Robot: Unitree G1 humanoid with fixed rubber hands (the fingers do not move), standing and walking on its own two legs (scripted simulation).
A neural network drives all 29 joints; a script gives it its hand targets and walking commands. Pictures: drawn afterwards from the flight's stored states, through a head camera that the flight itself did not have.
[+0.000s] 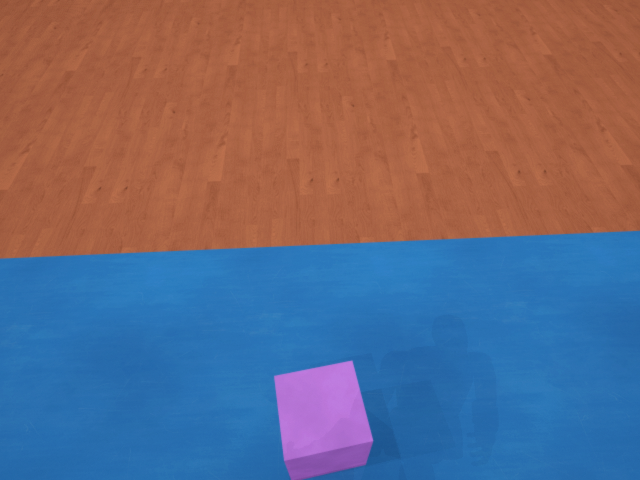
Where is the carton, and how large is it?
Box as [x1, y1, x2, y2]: [274, 361, 372, 479]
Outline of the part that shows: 352,361 274,376 283,455 291,479 302,479 365,464 372,443 372,438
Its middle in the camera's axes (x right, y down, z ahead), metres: +0.00 +0.50 +1.06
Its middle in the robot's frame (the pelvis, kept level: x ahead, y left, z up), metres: +0.38 +0.04 -0.65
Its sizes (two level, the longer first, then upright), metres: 0.210 0.200 0.250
